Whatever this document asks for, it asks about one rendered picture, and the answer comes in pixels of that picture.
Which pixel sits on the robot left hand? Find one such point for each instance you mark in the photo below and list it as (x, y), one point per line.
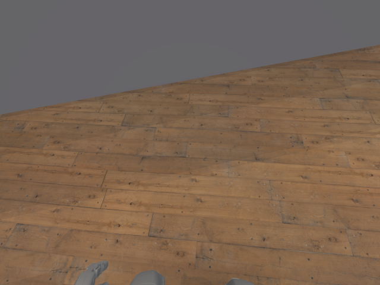
(92, 272)

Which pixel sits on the left robot thigh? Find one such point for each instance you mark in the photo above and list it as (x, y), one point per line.
(150, 277)

